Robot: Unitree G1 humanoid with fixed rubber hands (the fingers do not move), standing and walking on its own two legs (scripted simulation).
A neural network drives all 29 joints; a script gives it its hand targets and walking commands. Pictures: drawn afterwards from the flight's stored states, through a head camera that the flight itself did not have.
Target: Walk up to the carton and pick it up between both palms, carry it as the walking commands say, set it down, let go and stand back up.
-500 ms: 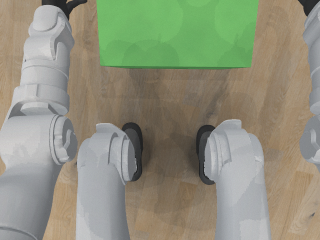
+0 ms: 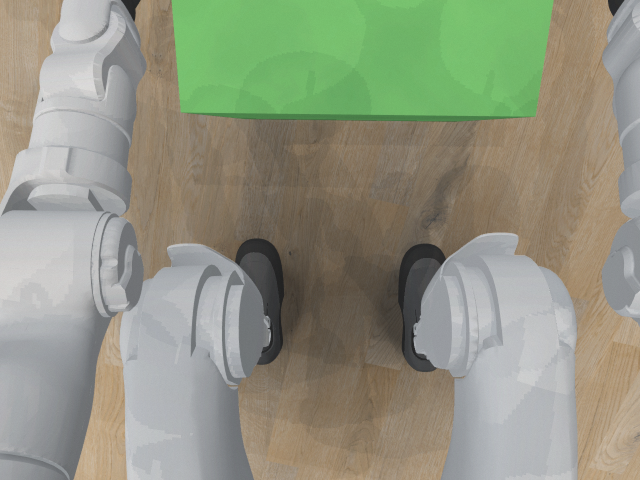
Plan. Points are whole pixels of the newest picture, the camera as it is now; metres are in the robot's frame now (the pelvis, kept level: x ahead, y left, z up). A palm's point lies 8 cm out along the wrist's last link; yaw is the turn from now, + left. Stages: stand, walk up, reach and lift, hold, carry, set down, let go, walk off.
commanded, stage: reach and lift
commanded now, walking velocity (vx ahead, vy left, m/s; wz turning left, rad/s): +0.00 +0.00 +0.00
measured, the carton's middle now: out of the picture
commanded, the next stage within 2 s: none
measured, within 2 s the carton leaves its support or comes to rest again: leaves its support in 1.42 s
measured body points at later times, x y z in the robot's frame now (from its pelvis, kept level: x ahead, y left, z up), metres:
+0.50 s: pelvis -0.01 +0.00 +0.01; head +0.37 -0.02 +0.25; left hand +0.56 +0.17 -0.17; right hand +0.55 -0.23 -0.17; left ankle +0.12 +0.13 -0.32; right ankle +0.10 -0.12 -0.32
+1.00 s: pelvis -0.01 +0.00 +0.01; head +0.36 -0.02 +0.25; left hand +0.56 +0.16 -0.17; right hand +0.55 -0.23 -0.16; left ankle +0.12 +0.13 -0.32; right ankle +0.10 -0.12 -0.32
